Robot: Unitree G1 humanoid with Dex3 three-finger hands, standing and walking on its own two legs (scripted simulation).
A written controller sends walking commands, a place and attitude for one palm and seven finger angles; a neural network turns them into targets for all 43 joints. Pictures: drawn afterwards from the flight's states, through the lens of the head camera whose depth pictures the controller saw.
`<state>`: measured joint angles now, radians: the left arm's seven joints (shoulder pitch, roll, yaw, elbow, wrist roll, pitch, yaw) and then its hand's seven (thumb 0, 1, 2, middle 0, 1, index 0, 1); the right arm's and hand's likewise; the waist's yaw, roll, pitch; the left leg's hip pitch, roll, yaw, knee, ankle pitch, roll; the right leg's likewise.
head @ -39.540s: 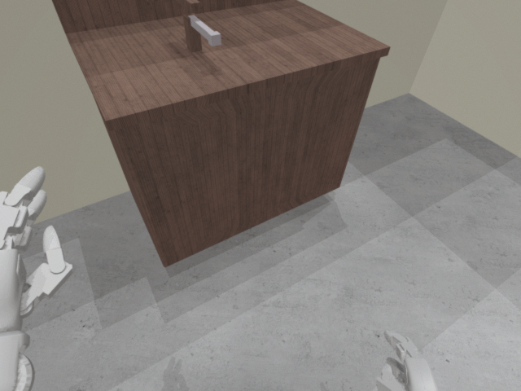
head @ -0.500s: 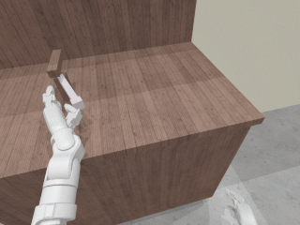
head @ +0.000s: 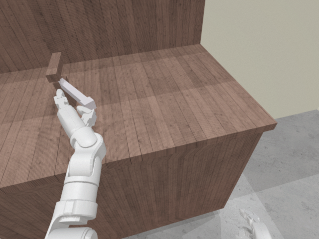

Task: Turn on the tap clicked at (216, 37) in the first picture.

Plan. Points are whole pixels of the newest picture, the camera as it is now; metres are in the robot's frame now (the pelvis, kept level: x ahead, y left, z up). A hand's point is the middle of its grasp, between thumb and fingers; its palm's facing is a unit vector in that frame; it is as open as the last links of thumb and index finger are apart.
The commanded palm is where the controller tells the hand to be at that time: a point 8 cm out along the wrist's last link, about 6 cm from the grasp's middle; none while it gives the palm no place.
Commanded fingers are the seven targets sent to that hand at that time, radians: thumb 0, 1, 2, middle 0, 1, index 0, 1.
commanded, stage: push the lever round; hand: left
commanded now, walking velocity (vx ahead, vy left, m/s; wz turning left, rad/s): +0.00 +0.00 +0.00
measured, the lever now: (88, 104) +0.42 +0.22 +0.14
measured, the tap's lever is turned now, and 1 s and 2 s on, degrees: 32 63 73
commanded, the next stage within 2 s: lift the hand up off the lever in 1.46 s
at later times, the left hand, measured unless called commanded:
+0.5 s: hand (106, 104) +0.41 +0.17 +0.15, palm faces +0.75 -0.66 -0.08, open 7.7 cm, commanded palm +0.37 +0.18 +0.14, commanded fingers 0.00 0.90 0.90 -0.15 -0.15 -0.15 -0.15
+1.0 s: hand (120, 93) +0.47 +0.14 +0.14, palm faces +0.80 -0.58 -0.14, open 7.5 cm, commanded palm +0.41 +0.16 +0.14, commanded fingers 0.00 0.90 0.90 -0.15 -0.15 -0.15 -0.15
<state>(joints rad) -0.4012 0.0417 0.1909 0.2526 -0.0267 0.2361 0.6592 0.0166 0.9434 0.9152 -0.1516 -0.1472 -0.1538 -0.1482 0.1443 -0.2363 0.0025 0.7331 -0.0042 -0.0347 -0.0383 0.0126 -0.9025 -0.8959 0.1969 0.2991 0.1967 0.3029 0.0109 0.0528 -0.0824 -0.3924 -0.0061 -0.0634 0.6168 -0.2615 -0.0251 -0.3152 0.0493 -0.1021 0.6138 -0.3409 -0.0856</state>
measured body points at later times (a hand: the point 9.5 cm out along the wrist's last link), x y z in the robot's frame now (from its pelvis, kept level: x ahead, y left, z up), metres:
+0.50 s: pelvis -0.01 +0.00 -0.01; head -0.01 -0.02 +0.44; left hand +0.37 +0.20 +0.15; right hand +0.14 -0.24 -0.12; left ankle +0.04 +0.14 -0.72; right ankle -0.01 -0.06 -0.72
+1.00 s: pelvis +0.00 -0.02 -0.01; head +0.03 -0.04 +0.43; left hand +0.42 +0.17 +0.16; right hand +0.09 -0.26 -0.15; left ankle +0.04 +0.14 -0.72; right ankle -0.01 -0.06 -0.72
